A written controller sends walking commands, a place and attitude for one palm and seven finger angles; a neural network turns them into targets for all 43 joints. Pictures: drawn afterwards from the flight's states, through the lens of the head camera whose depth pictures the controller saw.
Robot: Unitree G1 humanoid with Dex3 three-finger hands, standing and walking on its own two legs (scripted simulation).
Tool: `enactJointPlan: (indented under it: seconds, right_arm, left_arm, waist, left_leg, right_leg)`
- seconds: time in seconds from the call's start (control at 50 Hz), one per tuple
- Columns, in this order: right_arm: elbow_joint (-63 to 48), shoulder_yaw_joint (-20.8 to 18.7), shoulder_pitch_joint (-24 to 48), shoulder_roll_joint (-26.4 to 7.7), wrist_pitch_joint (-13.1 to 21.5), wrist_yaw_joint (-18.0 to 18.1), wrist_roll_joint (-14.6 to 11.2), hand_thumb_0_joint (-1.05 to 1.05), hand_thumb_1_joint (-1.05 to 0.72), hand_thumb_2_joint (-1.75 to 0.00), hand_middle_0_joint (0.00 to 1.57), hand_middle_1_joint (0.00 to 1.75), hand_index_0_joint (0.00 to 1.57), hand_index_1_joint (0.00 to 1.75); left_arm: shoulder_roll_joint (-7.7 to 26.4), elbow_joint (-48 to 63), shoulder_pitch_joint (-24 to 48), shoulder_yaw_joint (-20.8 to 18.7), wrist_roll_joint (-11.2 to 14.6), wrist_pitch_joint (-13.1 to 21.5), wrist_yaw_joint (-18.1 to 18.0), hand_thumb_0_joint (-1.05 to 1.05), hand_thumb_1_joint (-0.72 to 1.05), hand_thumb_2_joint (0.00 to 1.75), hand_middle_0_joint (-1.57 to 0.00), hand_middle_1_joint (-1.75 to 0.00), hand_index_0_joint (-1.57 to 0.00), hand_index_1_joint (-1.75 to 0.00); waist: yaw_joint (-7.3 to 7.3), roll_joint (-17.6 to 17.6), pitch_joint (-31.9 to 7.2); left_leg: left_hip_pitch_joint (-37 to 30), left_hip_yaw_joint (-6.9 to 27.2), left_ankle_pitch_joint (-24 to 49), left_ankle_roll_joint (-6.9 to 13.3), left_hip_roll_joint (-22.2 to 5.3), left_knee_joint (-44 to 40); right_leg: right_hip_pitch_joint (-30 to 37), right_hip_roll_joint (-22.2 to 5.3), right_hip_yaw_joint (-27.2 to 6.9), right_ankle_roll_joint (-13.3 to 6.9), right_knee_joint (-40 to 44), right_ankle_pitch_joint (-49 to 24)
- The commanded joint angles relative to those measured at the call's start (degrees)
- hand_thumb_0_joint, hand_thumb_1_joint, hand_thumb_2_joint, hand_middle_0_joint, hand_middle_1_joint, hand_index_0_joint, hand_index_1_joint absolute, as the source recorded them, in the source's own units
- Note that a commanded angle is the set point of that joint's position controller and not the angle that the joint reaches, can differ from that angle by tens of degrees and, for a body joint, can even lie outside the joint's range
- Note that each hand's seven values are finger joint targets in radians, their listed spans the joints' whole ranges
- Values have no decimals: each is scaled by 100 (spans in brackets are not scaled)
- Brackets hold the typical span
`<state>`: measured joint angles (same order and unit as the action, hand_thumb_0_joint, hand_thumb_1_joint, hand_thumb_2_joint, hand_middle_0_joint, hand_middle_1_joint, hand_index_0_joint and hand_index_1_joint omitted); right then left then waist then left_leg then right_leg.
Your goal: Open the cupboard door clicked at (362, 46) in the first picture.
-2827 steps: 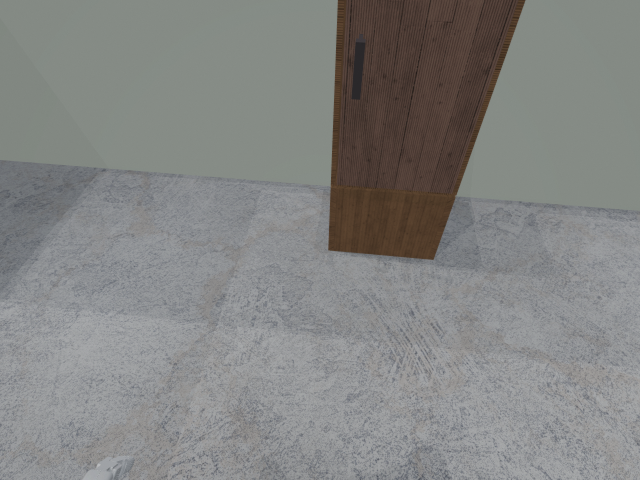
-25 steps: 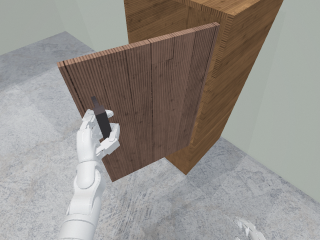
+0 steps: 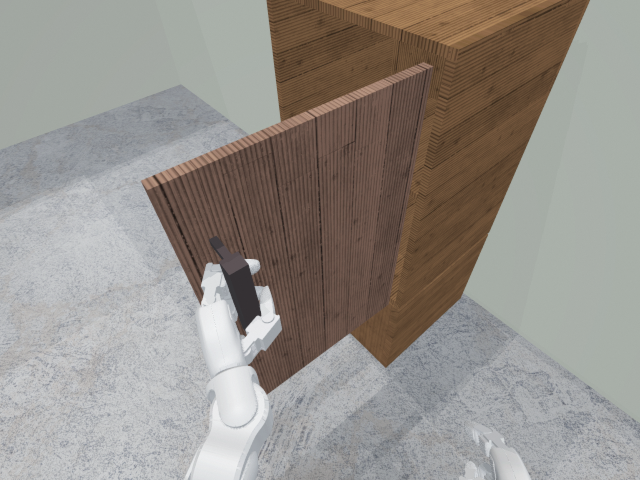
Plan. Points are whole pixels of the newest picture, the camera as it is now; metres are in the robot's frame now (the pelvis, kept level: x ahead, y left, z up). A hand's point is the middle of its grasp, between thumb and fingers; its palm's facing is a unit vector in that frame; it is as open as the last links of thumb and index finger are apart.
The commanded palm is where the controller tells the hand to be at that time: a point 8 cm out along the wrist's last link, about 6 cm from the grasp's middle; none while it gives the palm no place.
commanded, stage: open thumb and fingers to let go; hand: left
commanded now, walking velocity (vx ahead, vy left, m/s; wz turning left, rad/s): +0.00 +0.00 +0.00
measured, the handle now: (236, 288) +0.34 +0.12 +0.07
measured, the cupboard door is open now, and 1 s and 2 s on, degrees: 87 88 87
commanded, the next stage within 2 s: slide the hand sideways off the handle in 0.78 s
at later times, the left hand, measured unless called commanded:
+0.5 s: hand (266, 312) +0.31 +0.08 +0.07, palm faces +0.34 -0.94 +0.00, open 12.8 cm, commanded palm +0.26 +0.12 +0.07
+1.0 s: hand (261, 332) +0.28 +0.08 +0.06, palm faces +0.04 -1.00 -0.09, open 15.3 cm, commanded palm +0.26 +0.12 +0.07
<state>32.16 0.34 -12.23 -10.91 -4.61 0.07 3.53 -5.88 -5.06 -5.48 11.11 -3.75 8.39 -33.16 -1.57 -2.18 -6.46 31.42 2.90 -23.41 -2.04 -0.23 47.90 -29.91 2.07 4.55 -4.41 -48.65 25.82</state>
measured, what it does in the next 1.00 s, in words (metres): shifts its weight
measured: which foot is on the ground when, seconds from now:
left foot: down 0.00-1.00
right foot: down 0.00-1.00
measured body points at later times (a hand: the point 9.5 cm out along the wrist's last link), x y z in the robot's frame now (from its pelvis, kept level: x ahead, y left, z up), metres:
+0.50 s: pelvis -0.01 +0.01 +0.00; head +0.01 +0.00 +0.45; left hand +0.28 +0.12 +0.07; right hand +0.16 -0.21 -0.10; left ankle +0.01 +0.15 -0.70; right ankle -0.01 -0.07 -0.70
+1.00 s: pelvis -0.03 +0.04 -0.01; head -0.01 +0.03 +0.44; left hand +0.27 +0.13 +0.07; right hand +0.14 -0.17 -0.11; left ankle +0.01 +0.15 -0.70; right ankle -0.01 -0.06 -0.70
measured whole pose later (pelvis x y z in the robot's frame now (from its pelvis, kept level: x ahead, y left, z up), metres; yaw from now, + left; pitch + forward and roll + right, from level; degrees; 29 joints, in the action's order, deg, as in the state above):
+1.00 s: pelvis -0.03 +0.04 -0.01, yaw +0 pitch +6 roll -1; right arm 32.3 0.9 -11.7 -9.9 -2.1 -0.5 1.8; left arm -0.7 -13.6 4.1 14.9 -4.8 12.6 -19.5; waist -0.2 -2.0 -5.1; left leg 36.4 1.8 -23.1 1.1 1.6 53.1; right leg -34.0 0.2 3.6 -1.6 -52.1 24.6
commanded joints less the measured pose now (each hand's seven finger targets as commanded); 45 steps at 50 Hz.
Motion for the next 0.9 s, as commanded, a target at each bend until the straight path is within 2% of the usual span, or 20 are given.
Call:
enactJointPlan:
  seconds: [0.0, 0.06, 0.14, 0.22, 0.24, 0.28, 0.34, 0.36, 0.38, 0.44, 0.56, 0.6, 0.64, 0.66, 0.72, 0.74, 0.76, 0.84, 0.86, 0.88]
  right_arm:
    - [-757, -140, 685, -423, 357, 101, 17, 0, -90, -90, 20, 30, 20, 30]
    - [-704, -171, 660, -426, 382, 130, -5, 0, -90, -90, 20, 30, 20, 30]
    - [-703, -207, 593, -448, 391, 137, -53, 0, -90, -90, 20, 30, 20, 30]
    - [-740, -208, 578, -452, 442, 113, -50, 0, -90, -90, 20, 30, 20, 30]
    - [-719, -204, 563, -472, 441, 112, -49, 0, -90, -90, 20, 30, 20, 30]
    - [-744, -204, 600, -449, 457, 101, -37, 0, -90, -90, 20, 30, 20, 30]
    - [-711, -195, 611, -455, 471, 103, -28, 0, -90, -90, 20, 30, 20, 30]
    - [-728, -204, 647, -456, 461, 107, -27, 0, -90, -90, 20, 30, 20, 30]
    - [-734, -188, 655, -450, 466, 105, -19, 0, -90, -90, 20, 30, 20, 30]
    - [-777, -207, 635, -451, 463, 92, -17, 0, -90, -90, 20, 30, 20, 30]
    - [-767, -179, 702, -444, 441, 47, -25, 0, -90, -90, 20, 30, 20, 30]
    - [-782, -181, 717, -442, 467, 24, -17, 0, -90, -90, 20, 30, 20, 30]
    - [-776, -173, 739, -462, 454, 29, -21, 0, -90, -90, 20, 30, 20, 30]
    - [-756, -175, 763, -451, 438, 27, -24, 0, -90, -90, 20, 30, 20, 30]
    - [-727, -176, 757, -454, 460, 4, -33, 0, -90, -90, 20, 30, 20, 30]
    - [-727, -178, 773, -450, 462, -6, -31, 0, -90, -90, 20, 30, 20, 30]
    - [-711, -176, 791, -451, 470, -10, -34, 0, -90, -90, 20, 30, 20, 30]
    - [-723, -175, 827, -451, 469, -41, -58, 0, -90, -90, 20, 30, 20, 30]
    - [-698, -160, 872, -437, 473, -42, -64, 0, -90, -90, 20, 30, 20, 30]
    - [-552, -196, 283, -639, 411, -67, -95, 0, -90, -90, 20, 30, 20, 30]
  left_arm:
    - [-77, 958, 1825, -61, -201, 484, -41, 0, 69, 81, -38, -133, -38, -133]
    - [2, 849, 1748, -142, -129, 549, 69, 0, 48, 72, -37, -130, -37, -130]
    - [-2, 862, 1665, -213, 23, 606, 202, 0, 20, 60, -35, -127, -35, -127]
    - [-142, 846, 1579, -128, 74, 639, 180, 0, -8, 48, -33, -124, -33, -124]
    - [-48, 769, 1624, -183, 27, 645, 164, 0, -15, 45, -32, -124, -32, -124]
    - [-158, 793, 1701, -73, -45, 666, 118, 0, -29, 39, -32, -122, -32, -122]
    - [-104, 650, 2009, -94, -140, 678, 52, 0, -50, 30, -30, -120, -30, -120]
    - [-99, 604, 1939, -120, -148, 674, 36, 0, -50, 30, -30, -120, -30, -120]
    - [-175, 582, 2064, -54, -148, 665, 18, 0, -50, 30, -30, -120, -30, -120]
    - [-211, 613, 1986, -63, -148, 633, -18, 0, -50, 30, -27, -105, -27, -105]
    - [-488, 484, 2355, 188, -227, 537, -125, 0, -50, 30, -22, -75, -22, -75]
    - [-593, 443, 2437, 244, -239, 513, -182, 0, -50, 30, -21, -65, -21, -65]
    - [-511, 338, 2512, 156, -215, 461, -224, 0, -50, 30, -19, -55, -19, -55]
    - [-555, 349, 2587, 175, -226, 447, -239, 0, -50, 30, -18, -50, -18, -50]
    - [-747, 345, 2848, 329, -229, 395, -283, 0, -50, 30, -16, -35, -16, -35]
    - [-823, 298, 2791, 387, -240, 366, -282, 0, -50, 30, -15, -30, -15, -30]
    - [-827, 261, 2859, 382, -234, 355, -303, 0, -50, 30, -15, -30, -15, -30]
    - [-860, 274, 2768, 383, -214, 303, -314, 0, -50, 30, -15, -30, -15, -30]
    - [-929, 227, 2938, 437, -199, 295, -320, 0, -50, 30, -15, -30, -15, -30]
    - [-293, 304, 2802, 1603, -815, 561, 870, 0, -50, 30, -15, -30, -15, -30]
  waist:
    - [-77, 806, -995]
    - [5, 929, -1232]
    - [79, 932, -1417]
    - [51, 981, -1317]
    - [41, 1029, -1227]
    - [24, 872, -1162]
    - [-18, 903, -997]
    - [32, 842, -1048]
    - [-4, 847, -1036]
    - [82, 743, -1260]
    - [-4, 481, -1101]
    - [12, 474, -1105]
    - [39, 608, -1127]
    - [35, 511, -1162]
    - [-27, 524, -1210]
    - [12, 485, -1178]
    - [-15, 585, -1206]
    - [68, 542, -1275]
    - [6, 531, -1179]
    - [-514, 821, -908]
  left_leg:
    - [-59, -148, 781, 267, 175, -121]
    - [48, -143, 812, 262, 198, -136]
    - [-48, -155, 982, 262, 193, -198]
    - [-135, -164, 1054, 271, 179, -223]
    - [-117, -160, 1026, 278, 177, -239]
    - [-156, -186, 974, 285, 177, -219]
    - [-135, -168, 837, 298, 168, -200]
    - [-144, -182, 817, 297, 168, -215]
    - [-168, -189, 805, 306, 176, -219]
    - [-264, -201, 946, 303, 162, -238]
    - [-370, -159, 999, 299, 104, -245]
    - [-356, -126, 949, 292, 97, -255]
    - [-306, -94, 914, 292, 101, -275]
    - [-344, -101, 970, 286, 91, -277]
    - [-377, -53, 982, 275, 70, -254]
    - [-354, -29, 962, 267, 65, -268]
    - [-360, -13, 916, 271, 62, -267]
    - [-336, 0, 860, 253, 67, -300]
    - [-338, 4, 778, 262, 67, -296]
    - [-539, -13, 871, 356, 23, -240]
  right_leg:
    - [539, -603, -953, 521, 1189, -1828]
    - [826, -683, -1100, 565, 1206, -2057]
    - [1034, -656, -1033, 563, 1144, -2448]
    - [942, -610, -875, 570, 1068, -2636]
    - [885, -591, -844, 554, 1077, -2517]
    - [712, -568, -800, 522, 1060, -2271]
    - [480, -534, -773, 480, 1127, -1744]
    - [469, -509, -744, 450, 1096, -1621]
    - [433, -501, -709, 453, 1095, -1597]
    - [512, -417, -585, 390, 981, -1691]
    - [136, -269, -295, 267, 779, -1331]
    - [62, -230, -231, 242, 730, -1170]
    - [95, -209, -217, 230, 736, -1075]
    - [70, -206, -204, 219, 700, -1109]
    - [-39, -180, -134, 205, 610, -1062]
    - [-52, -163, -102, 187, 582, -1009]
    - [-96, -164, -85, 197, 570, -951]
    - [-55, -141, -75, 169, 558, -850]
    - [-149, -152, -69, 183, 566, -779]
    - [-410, -214, -246, 218, 577, -1174]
